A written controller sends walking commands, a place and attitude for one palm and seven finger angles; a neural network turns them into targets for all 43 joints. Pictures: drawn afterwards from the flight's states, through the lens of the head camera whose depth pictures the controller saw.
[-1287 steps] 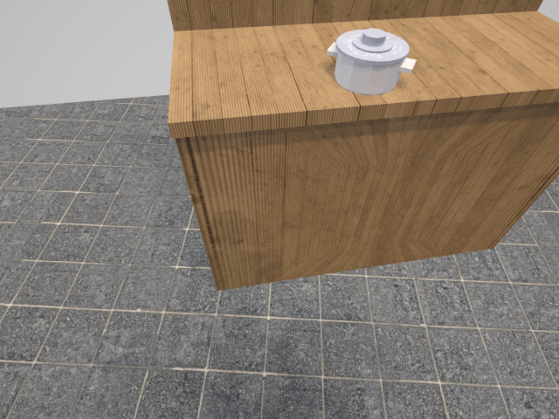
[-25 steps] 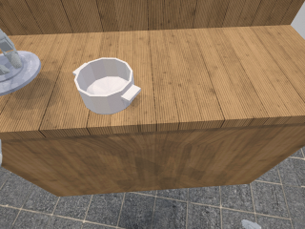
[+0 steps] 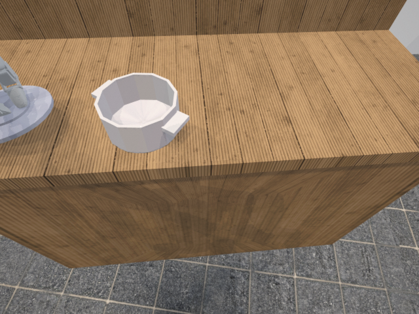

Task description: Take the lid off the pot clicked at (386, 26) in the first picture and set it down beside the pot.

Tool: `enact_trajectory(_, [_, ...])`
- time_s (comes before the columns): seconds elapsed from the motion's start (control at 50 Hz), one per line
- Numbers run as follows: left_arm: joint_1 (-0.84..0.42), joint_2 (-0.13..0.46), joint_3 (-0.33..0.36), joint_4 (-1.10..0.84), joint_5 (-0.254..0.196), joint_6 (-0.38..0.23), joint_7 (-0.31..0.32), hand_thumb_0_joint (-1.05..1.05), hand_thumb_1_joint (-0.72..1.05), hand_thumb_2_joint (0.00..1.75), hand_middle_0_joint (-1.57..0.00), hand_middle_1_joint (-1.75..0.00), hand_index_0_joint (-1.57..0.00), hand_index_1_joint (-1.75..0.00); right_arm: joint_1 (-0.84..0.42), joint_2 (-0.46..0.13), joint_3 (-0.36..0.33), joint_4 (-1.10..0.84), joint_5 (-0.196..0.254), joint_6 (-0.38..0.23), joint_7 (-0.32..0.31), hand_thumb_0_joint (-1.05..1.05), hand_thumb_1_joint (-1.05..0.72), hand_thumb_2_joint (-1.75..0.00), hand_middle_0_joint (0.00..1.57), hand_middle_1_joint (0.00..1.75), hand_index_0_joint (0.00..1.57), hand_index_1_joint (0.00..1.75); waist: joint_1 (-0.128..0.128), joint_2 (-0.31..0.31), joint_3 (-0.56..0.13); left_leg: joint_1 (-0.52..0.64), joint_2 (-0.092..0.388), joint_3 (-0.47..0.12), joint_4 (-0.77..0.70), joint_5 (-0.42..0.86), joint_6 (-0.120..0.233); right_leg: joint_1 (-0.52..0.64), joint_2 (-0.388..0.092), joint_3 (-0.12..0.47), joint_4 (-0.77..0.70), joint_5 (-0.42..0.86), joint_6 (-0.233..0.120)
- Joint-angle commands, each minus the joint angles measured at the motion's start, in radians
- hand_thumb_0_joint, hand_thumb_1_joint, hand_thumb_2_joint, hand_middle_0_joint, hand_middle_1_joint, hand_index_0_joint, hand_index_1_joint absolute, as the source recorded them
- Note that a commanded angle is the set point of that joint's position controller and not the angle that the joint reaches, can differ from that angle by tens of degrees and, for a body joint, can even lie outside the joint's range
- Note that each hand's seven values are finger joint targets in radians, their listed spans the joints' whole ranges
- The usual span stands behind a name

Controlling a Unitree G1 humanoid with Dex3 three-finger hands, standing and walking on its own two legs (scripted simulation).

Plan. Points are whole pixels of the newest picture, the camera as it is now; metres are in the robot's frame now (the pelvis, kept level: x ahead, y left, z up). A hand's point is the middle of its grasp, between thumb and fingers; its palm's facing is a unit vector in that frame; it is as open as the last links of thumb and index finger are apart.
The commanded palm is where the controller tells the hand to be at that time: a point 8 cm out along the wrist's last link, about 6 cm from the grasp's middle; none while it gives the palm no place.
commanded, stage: lower the lid onto the table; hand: left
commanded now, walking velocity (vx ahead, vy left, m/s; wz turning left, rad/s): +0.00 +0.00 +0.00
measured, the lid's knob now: out of the picture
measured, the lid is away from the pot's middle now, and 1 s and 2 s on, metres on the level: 0.24 0.25 0.25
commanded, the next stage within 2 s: open the fingers wide in 1.54 s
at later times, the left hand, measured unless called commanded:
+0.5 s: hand (4, 113) +0.44 +0.35 +0.14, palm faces -0.43 -0.22 -0.88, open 5.4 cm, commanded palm +0.46 +0.36 +0.22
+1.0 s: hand (6, 122) +0.44 +0.35 +0.12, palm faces -0.46 -0.21 -0.86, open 5.3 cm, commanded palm +0.48 +0.36 +0.18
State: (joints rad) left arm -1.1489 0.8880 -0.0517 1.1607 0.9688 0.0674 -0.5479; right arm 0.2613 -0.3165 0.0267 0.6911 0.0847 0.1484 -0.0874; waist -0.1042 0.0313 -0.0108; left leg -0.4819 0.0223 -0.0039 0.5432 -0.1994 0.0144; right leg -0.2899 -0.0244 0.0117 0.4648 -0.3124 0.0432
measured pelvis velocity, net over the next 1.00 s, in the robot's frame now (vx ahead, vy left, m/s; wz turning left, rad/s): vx -0.01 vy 0.01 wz -0.01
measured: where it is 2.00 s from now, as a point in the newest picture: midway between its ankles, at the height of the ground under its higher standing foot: outside the picture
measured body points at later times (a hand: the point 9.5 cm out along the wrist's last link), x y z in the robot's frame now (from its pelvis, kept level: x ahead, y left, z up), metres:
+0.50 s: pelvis +0.00 +0.01 -0.01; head +0.07 +0.01 +0.44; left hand +0.46 +0.36 +0.19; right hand +0.05 -0.28 -0.12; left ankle +0.04 +0.11 -0.73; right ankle -0.05 -0.16 -0.73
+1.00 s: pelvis -0.01 +0.01 -0.01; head +0.07 +0.02 +0.43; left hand +0.46 +0.36 +0.17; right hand +0.02 -0.28 -0.13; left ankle +0.04 +0.11 -0.73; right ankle -0.05 -0.16 -0.73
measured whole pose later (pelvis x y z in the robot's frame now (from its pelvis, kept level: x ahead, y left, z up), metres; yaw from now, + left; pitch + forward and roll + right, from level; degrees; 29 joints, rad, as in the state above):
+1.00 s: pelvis -0.01 +0.01 -0.01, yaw -1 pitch +11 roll -3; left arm -1.13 0.90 -0.05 1.24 0.98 -0.01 -0.50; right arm 0.30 -0.31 0.02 0.70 0.09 0.15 -0.10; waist -0.13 0.03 -0.04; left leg -0.62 0.03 -0.01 0.67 -0.25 0.02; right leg -0.43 -0.01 0.02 0.58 -0.35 0.05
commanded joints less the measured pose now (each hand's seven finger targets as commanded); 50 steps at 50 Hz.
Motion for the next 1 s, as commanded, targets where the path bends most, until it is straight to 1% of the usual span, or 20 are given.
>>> enact_trajectory(0.0, [-0.58, 0.386, 0.093, -0.282, 0.018, -0.014, 0.068, 0.0, 0.59, 1.1, -0.68, -0.94, -0.95, -1.08, 0.04, -0.173, -0.061, -0.084, 0.0, -0.03, -0.014, 0.0, -0.9, -0.9, 0.2, 0.3, 0.2, 0.3, 0.002, 0.145, -0.485, 0.43, -0.044, 0.036, 0.002, 0.295, 0.065, -0.036, 0.085, -0.06, -0.04, 0.319, -0.066])
enact_trajectory(0.04, [-0.538, 0.359, 0.077, -0.284, 0.01, -0.025, 0.066, 0.0, 0.59, 1.1, -0.68, -0.94, -0.95, -1.08, 0.035, -0.17, -0.057, -0.091, 0.001, -0.038, -0.016, 0.0, -0.9, -0.9, 0.2, 0.3, 0.2, 0.3, 0.006, 0.173, -0.5, 0.465, -0.041, 0.033, 0.023, 0.398, 0.066, -0.052, 0.092, -0.067, -0.025, 0.345, -0.07])
enact_trajectory(0.1, [-0.532, 0.347, 0.071, -0.227, 0.013, -0.021, 0.066, 0.0, 0.59, 1.1, -0.68, -0.94, -0.95, -1.08, 0.056, -0.175, -0.064, -0.08, 0.001, -0.026, -0.012, 0.0, -0.9, -0.9, 0.2, 0.3, 0.2, 0.3, -0.008, 0.143, -0.437, 0.411, -0.041, 0.03, 0.016, 0.306, 0.062, -0.085, 0.092, -0.068, -0.034, 0.302, -0.066])
enact_trajectory(0.14, [-0.535, 0.343, 0.069, -0.296, 0.004, -0.031, 0.065, 0.0, 0.59, 1.1, -0.68, -0.94, -0.95, -1.08, 0.044, -0.174, -0.063, -0.088, 0.004, -0.033, -0.014, 0.0, -0.9, -0.9, 0.2, 0.3, 0.2, 0.3, 0.004, 0.183, -0.504, 0.478, -0.035, 0.029, 0.029, 0.391, 0.064, -0.085, 0.094, -0.07, -0.019, 0.32, -0.071])
enact_trajectory(0.16, [-0.593, 0.408, 0.118, -0.371, 0.014, -0.037, 0.077, 0.0, 0.59, 1.1, -0.68, -0.94, -0.95, -1.08, 0.058, -0.177, -0.069, -0.091, -0.002, -0.031, -0.009, 0.0, -0.9, -0.9, 0.2, 0.3, 0.2, 0.3, 0.004, 0.231, -0.561, 0.51, -0.032, 0.013, 0.037, 0.435, 0.062, -0.083, 0.093, -0.062, -0.014, 0.33, -0.067])
enact_trajectory(0.24, [-0.45, 0.334, 0.085, -0.227, 0.004, -0.037, 0.066, 0.0, 0.59, 1.1, -0.68, -0.94, -0.95, -1.08, 0.061, -0.172, -0.065, -0.091, 0.004, -0.024, -0.007, 0.0, -0.9, -0.9, 0.2, 0.3, 0.2, 0.3, 0.0, 0.141, -0.474, 0.444, -0.037, 0.025, 0.045, 0.428, 0.063, -0.101, 0.099, -0.076, -0.007, 0.338, -0.069])
enact_trajectory(0.26, [-0.492, 0.383, 0.12, -0.257, 0.011, -0.034, 0.072, 0.0, 0.59, 1.1, -0.68, -0.94, -0.95, -1.08, 0.066, -0.178, -0.072, -0.088, -0.001, -0.013, -0.001, 0.0, -0.9, -0.9, 0.2, 0.3, 0.2, 0.3, -0.001, 0.143, -0.494, 0.43, -0.037, 0.024, 0.043, 0.374, 0.06, -0.091, 0.095, -0.068, -0.01, 0.319, -0.062])
enact_trajectory(0.34, [-0.48, 0.358, 0.096, -0.253, 0.007, -0.044, 0.074, 0.0, 0.59, 1.1, -0.68, -0.94, -0.95, -1.08, 0.059, -0.175, -0.066, -0.096, 0.004, -0.013, -0.007, 0.0, -0.9, -0.9, 0.2, 0.3, 0.2, 0.3, 0.002, 0.147, -0.489, 0.434, -0.037, 0.028, 0.047, 0.371, 0.061, -0.102, 0.098, -0.073, -0.001, 0.315, -0.069])
enact_trajectory(0.36, [-0.52, 0.415, 0.138, -0.299, 0.016, -0.048, 0.084, 0.0, 0.59, 1.1, -0.68, -0.94, -0.95, -1.08, 0.068, -0.176, -0.07, -0.098, -0.001, -0.009, -0.005, 0.0, -0.9, -0.9, 0.2, 0.3, 0.2, 0.3, 0.001, 0.169, -0.533, 0.448, -0.037, 0.02, 0.053, 0.383, 0.062, -0.096, 0.096, -0.066, 0.002, 0.321, -0.066])
enact_trajectory(0.4, [-0.513, 0.343, 0.087, -0.263, 0.015, -0.047, 0.081, 0.0, 0.59, 1.1, -0.68, -0.94, -0.95, -1.08, 0.071, -0.168, -0.072, -0.094, -0.001, -0.012, -0.007, 0.0, -0.9, -0.9, 0.2, 0.3, 0.2, 0.3, -0.012, 0.185, -0.492, 0.452, -0.035, 0.014, 0.059, 0.375, 0.061, -0.141, 0.1, -0.075, -0.001, 0.299, -0.067])
enact_trajectory(0.44, [-0.46, 0.351, 0.097, -0.236, 0.003, -0.053, 0.077, 0.0, 0.59, 1.1, -0.68, -0.94, -0.95, -1.08, 0.064, -0.173, -0.063, -0.096, 0.004, -0.015, -0.012, 0.0, -0.9, -0.9, 0.2, 0.3, 0.2, 0.3, -0.002, 0.135, -0.478, 0.427, -0.036, 0.023, 0.053, 0.356, 0.061, -0.123, 0.101, -0.077, 0.005, 0.297, -0.069])
enact_trajectory(0.54, [-0.507, 0.337, 0.074, -0.278, -0.001, -0.061, 0.084, 0.0, 0.59, 1.1, -0.68, -0.94, -0.95, -1.08, 0.06, -0.171, -0.062, -0.095, 0.005, -0.018, -0.018, 0.0, -0.9, -0.9, 0.2, 0.3, 0.2, 0.3, -0.006, 0.175, -0.497, 0.435, -0.034, 0.023, 0.056, 0.334, 0.059, -0.137, 0.098, -0.074, 0.012, 0.285, -0.072])
enact_trajectory(0.56, [-0.53, 0.377, 0.11, -0.304, 0.009, -0.063, 0.092, 0.0, 0.59, 1.1, -0.68, -0.94, -0.95, -1.08, 0.071, -0.172, -0.069, -0.095, -0.002, -0.018, -0.016, 0.0, -0.9, -0.9, 0.2, 0.3, 0.2, 0.3, -0.007, 0.186, -0.53, 0.451, -0.033, 0.014, 0.065, 0.341, 0.06, -0.138, 0.098, -0.069, 0.014, 0.285, -0.067])
enact_trajectory(0.64, [-0.465, 0.298, 0.049, -0.213, -0.005, -0.064, 0.083, 0.0, 0.59, 1.1, -0.68, -0.94, -0.95, -1.08, 0.073, -0.172, -0.062, -0.084, 0.004, -0.023, -0.022, 0.0, -0.9, -0.9, 0.2, 0.3, 0.2, 0.3, -0.018, 0.135, -0.448, 0.402, -0.038, 0.024, 0.062, 0.284, 0.059, -0.166, 0.102, -0.079, 0.014, 0.265, -0.071])
enact_trajectory(0.72, [-0.488, 0.336, 0.065, -0.179, 0.007, -0.061, 0.091, 0.0, 0.59, 1.1, -0.68, -0.94, -0.95, -1.08, 0.094, -0.178, -0.065, -0.071, 0.001, -0.024, -0.028, 0.0, -0.9, -0.9, 0.2, 0.3, 0.2, 0.3, -0.029, 0.122, -0.432, 0.349, -0.043, 0.027, 0.061, 0.18, 0.059, -0.17, 0.099, -0.071, 0.013, 0.242, -0.068])
enact_trajectory(0.76, [-0.509, 0.377, 0.092, -0.221, 0.011, -0.072, 0.097, 0.0, 0.59, 1.1, -0.68, -0.94, -0.95, -1.08, 0.09, -0.181, -0.063, -0.071, -0.001, -0.026, -0.029, 0.0, -0.9, -0.9, 0.2, 0.3, 0.2, 0.3, -0.018, 0.153, -0.485, 0.368, -0.04, 0.025, 0.07, 0.221, 0.057, -0.157, 0.099, -0.067, 0.029, 0.257, -0.068])
enact_trajectory(0.82, [-0.446, 0.318, 0.051, -0.119, 0.011, -0.066, 0.092, 0.0, 0.59, 1.1, -0.68, -0.94, -0.95, -1.08, 0.103, -0.179, -0.064, -0.063, 0.002, -0.022, -0.028, 0.0, -0.9, -0.9, 0.2, 0.3, 0.2, 0.3, -0.034, 0.104, -0.4, 0.304, -0.044, 0.032, 0.075, 0.16, 0.055, -0.19, 0.101, -0.072, 0.028, 0.238, -0.068])
enact_trajectory(0.92, [-0.458, 0.34, 0.064, -0.123, 0.016, -0.071, 0.095, 0.0, 0.59, 1.1, -0.68, -0.94, -0.95, -1.08, 0.115, -0.183, -0.066, -0.062, 0.002, -0.017, -0.029, 0.0, -0.9, -0.9, 0.2, 0.3, 0.2, 0.3, -0.029, 0.116, -0.422, 0.299, -0.043, 0.027, 0.085, 0.165, 0.054, -0.203, 0.104, -0.073, 0.047, 0.231, -0.071])
enact_trajectory(0.94, [-0.44, 0.301, 0.036, -0.132, 0.006, -0.08, 0.092, 0.0, 0.59, 1.1, -0.68, -0.94, -0.95, -1.08, 0.11, -0.181, -0.06, -0.063, 0.003, -0.023, -0.031, 0.0, -0.9, -0.9, 0.2, 0.3, 0.2, 0.3, -0.025, 0.111, -0.445, 0.327, -0.042, 0.03, 0.093, 0.209, 0.057, -0.205, 0.108, -0.078, 0.059, 0.243, -0.072])
enact_trajectory(0.98, [-0.412, 0.302, 0.038, -0.063, 0.015, -0.073, 0.094, 0.0, 0.59, 1.1, -0.68, -0.94, -0.95, -1.08, 0.129, -0.181, -0.065, -0.056, 0.002, -0.018, -0.03, 0.0, -0.9, -0.9, 0.2, 0.3, 0.2, 0.3, -0.038, 0.09, -0.397, 0.283, -0.043, 0.026, 0.102, 0.165, 0.056, -0.235, 0.108, -0.075, 0.058, 0.224, -0.069])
